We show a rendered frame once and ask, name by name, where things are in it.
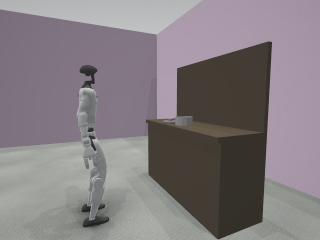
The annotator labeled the lid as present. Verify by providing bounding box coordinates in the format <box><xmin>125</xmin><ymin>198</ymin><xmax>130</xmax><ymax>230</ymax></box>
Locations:
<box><xmin>162</xmin><ymin>120</ymin><xmax>175</xmax><ymax>124</ymax></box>

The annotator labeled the robot right upper arm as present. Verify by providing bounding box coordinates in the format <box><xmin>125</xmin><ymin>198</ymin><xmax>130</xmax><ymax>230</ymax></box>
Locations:
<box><xmin>76</xmin><ymin>88</ymin><xmax>94</xmax><ymax>118</ymax></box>

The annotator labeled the robot right shin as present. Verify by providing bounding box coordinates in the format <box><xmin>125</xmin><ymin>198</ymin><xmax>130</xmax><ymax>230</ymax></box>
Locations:
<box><xmin>89</xmin><ymin>178</ymin><xmax>106</xmax><ymax>221</ymax></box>

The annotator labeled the right robot forearm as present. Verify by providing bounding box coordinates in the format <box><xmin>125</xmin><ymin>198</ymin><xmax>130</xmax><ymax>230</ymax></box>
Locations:
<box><xmin>78</xmin><ymin>112</ymin><xmax>91</xmax><ymax>147</ymax></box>

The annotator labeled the robot right hand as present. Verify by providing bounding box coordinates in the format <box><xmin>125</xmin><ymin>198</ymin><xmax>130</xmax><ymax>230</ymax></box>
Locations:
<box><xmin>82</xmin><ymin>145</ymin><xmax>97</xmax><ymax>169</ymax></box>

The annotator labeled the table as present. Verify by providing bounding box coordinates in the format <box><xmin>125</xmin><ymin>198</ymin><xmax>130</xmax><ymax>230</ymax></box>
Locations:
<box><xmin>146</xmin><ymin>41</ymin><xmax>272</xmax><ymax>240</ymax></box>

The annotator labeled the pot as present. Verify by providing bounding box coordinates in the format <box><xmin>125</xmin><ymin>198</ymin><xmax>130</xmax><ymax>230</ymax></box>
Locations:
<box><xmin>175</xmin><ymin>116</ymin><xmax>193</xmax><ymax>126</ymax></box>

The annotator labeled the robot head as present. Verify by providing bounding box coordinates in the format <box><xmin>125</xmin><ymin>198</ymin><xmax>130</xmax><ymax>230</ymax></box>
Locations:
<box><xmin>79</xmin><ymin>65</ymin><xmax>98</xmax><ymax>89</ymax></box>

